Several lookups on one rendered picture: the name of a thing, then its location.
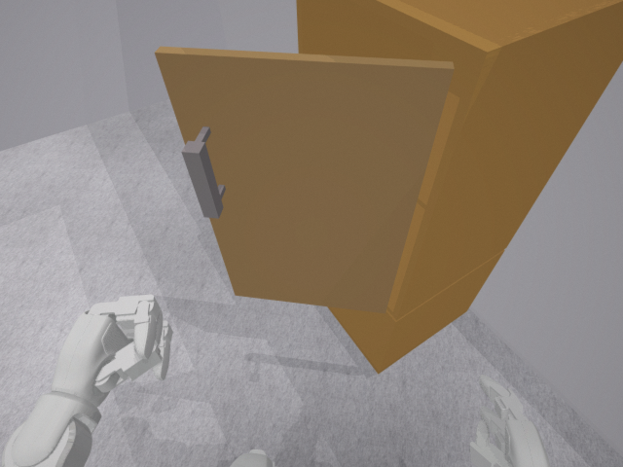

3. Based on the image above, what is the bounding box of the robot right hand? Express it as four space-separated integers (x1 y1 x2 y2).
470 375 551 467

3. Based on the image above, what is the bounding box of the robot left forearm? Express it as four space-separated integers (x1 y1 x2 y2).
2 392 101 467

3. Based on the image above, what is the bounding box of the cupboard door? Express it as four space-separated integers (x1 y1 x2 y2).
155 47 455 313

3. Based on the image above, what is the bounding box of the robot left hand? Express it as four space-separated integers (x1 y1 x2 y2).
51 295 173 407

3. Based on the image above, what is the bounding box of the handle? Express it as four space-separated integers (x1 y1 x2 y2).
181 126 226 219

